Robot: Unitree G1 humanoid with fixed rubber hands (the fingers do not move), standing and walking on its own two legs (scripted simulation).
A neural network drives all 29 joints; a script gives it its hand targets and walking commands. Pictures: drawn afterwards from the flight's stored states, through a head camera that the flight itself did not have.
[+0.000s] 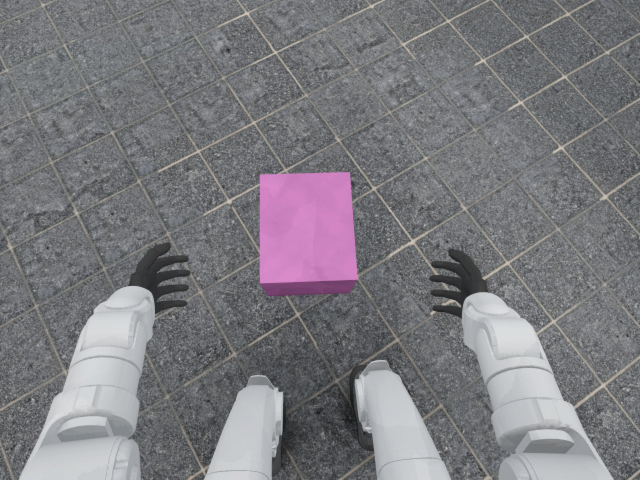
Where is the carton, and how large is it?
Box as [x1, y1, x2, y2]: [260, 172, 357, 295]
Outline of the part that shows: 349,172 260,175 260,284 268,295 349,292 357,277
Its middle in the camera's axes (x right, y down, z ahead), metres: -0.03 -0.01 +1.04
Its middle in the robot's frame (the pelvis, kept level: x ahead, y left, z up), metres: +0.57 +0.00 -0.59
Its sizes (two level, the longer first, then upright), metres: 0.280 0.230 0.198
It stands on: the floor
